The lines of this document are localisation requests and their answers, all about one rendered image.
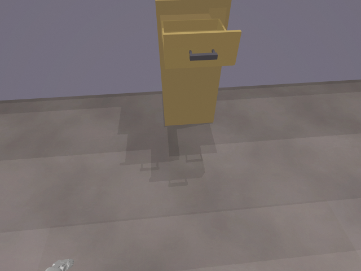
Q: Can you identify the left robot hand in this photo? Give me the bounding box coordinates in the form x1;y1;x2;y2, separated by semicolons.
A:
45;259;74;271

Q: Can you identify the handle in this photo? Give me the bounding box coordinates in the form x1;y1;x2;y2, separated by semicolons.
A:
189;49;218;61

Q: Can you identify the cabinet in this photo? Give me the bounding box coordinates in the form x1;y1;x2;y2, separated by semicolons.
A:
155;0;232;126

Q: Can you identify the drawer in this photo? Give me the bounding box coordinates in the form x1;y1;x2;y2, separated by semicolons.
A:
161;19;241;69

